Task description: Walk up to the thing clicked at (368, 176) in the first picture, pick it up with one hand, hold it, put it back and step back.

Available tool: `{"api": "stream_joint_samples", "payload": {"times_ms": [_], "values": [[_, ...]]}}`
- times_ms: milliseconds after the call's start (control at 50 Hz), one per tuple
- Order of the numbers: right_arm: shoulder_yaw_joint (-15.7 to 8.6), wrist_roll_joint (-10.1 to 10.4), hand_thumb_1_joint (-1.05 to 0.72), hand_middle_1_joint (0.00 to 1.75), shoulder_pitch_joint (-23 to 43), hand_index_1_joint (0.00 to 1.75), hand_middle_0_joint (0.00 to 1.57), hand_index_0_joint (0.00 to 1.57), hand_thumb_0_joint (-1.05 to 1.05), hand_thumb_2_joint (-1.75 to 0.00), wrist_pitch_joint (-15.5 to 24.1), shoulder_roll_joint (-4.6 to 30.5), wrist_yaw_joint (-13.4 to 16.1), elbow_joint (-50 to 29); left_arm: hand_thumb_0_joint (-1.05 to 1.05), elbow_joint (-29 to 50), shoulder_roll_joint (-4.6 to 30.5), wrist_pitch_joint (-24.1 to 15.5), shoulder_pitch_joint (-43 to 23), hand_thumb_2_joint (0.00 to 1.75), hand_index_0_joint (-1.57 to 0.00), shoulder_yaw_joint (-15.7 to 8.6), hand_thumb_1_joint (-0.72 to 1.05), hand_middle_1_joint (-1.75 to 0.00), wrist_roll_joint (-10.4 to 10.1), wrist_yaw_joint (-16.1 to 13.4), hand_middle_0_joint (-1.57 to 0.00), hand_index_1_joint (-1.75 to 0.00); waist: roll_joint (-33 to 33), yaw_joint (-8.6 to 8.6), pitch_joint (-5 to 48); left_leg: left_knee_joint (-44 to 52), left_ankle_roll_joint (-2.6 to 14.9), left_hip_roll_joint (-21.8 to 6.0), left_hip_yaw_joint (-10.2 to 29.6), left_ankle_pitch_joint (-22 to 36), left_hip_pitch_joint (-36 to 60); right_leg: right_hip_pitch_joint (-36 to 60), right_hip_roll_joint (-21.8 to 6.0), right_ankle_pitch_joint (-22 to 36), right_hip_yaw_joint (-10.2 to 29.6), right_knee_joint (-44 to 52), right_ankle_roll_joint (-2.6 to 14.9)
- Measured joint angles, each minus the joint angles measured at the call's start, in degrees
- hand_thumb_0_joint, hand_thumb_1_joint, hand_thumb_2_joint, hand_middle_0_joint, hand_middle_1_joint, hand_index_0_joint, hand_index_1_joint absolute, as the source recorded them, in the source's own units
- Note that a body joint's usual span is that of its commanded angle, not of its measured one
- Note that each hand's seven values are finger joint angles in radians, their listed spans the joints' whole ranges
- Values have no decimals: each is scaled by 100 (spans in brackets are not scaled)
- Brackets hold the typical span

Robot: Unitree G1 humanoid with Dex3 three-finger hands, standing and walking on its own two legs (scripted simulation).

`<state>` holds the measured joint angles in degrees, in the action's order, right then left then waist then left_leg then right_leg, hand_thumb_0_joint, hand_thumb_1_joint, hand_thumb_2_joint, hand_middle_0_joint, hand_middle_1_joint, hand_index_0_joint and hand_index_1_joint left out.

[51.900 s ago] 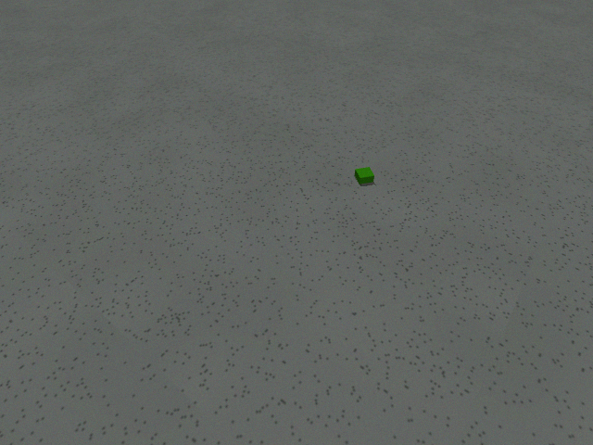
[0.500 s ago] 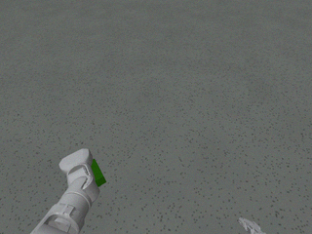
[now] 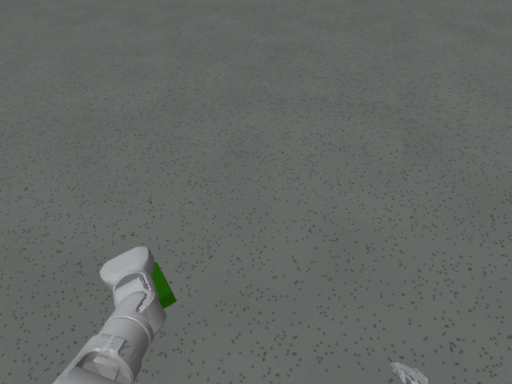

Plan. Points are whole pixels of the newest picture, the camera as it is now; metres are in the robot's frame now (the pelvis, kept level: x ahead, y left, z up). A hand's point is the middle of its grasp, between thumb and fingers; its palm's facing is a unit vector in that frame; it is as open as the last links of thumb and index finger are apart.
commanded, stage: crouch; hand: left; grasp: from above
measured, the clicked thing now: (147, 292) +0.32 +0.23 -0.09
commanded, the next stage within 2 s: lower in 1.88 s
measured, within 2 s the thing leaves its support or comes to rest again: neither
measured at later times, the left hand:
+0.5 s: hand (164, 310) +0.35 +0.24 -0.25, palm faces -0.35 -0.18 -0.92, open 10.0 cm
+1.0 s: hand (181, 324) +0.40 +0.26 -0.47, palm faces -0.37 -0.23 -0.90, open 10.0 cm
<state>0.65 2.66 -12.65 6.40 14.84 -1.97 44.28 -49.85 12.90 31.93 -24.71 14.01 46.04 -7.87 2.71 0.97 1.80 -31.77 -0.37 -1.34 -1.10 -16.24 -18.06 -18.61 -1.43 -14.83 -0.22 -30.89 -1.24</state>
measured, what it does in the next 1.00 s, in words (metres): lowers itself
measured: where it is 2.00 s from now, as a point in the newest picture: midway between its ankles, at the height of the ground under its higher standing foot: outside the picture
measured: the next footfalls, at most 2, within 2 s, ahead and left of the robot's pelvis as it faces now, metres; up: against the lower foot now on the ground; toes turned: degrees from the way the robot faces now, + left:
none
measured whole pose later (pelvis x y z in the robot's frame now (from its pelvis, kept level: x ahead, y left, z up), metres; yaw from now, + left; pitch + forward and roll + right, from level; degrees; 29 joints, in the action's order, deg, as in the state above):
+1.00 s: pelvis -0.07 +0.00 -0.32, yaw -2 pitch +39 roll -5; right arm 2.1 -5.3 -9.6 9.0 13.2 -5.9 45.1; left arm -82.1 31.9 11.3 -57.1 -8.5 55.5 -23.8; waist 2.2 12.6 8.4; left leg -116.0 -0.7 -1.3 4.5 -40.0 -114.8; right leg -113.4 -1.1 -37.6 -2.2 -112.3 -1.2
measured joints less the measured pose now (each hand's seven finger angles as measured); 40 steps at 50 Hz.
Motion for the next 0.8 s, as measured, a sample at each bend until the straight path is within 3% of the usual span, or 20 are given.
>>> {"api": "stream_joint_samples", "payload": {"times_ms": [120, 240, 420, 540, 660, 800], "values": [[-7, -23, -87, 30, 27, 30, 20, 20, 1, -88, 45, -17, -13, -74, 1, -424, 12, -287, -88, 28, -69, -52, 12, -51, 108, -128, -66, -44, -100, 79, -96, -107, 2, 3, 20, -3, -200, -191, -4, -8, -15, -104, 2], [-66, -123, -87, 30, -21, 30, 21, 21, 1, -88, 99, -11, -82, -41, 1, -1278, 47, -651, -416, 21, -71, -335, 14, -49, 295, -616, -68, -41, -270, 209, -91, -717, -12, -25, 43, -181, -1022, -994, 18, -164, -19, -673, 17], [-221, -363, -87, 30, -210, 30, 20, 21, 1, -88, 96, 148, -200, -55, 1, -2445, 466, -1215, -1472, 17, -72, -1081, 14, -46, 429, -1703, -70, -39, -346, 563, 492, -3466, -16, -106, 136, -1142, -4140, -4080, 76, -1059, -18, -3329, -14], [-184, -461, -87, 30, -113, 30, 20, 20, 1, -88, 89, 97, -230, 64, 1, -2972, 842, -1222, -2316, 22, -73, -1529, 12, -45, 291, -2090, -71, -38, -161, 845, 745, -5113, 9, -122, 233, -1618, -6097, -6000, 93, -1499, -46, -4907, -28], [-101, -550, -87, 30, 37, 30, 20, 20, 1, -88, 146, -152, -298, 201, 1, -2996, 1139, -1192, -2817, 28, -73, -1922, 10, -44, 176, -1963, -72, -38, -13, 979, 748, -6173, 18, -118, 308, -1842, -7454, -7334, 99, -1705, -71, -5929, -19], [26, -624, -87, 30, 136, 30, 21, 21, 1, -88, 156, -343, -315, 194, 0, -3152, 1516, -1677, -2940, 25, -75, -2066, 10, -39, 638, -1472, -75, -33, 122, 1079, 788, -7212, 24, -72, 414, -2118, -8525, -8367, 68, -1995, -125, -6947, -23]]}}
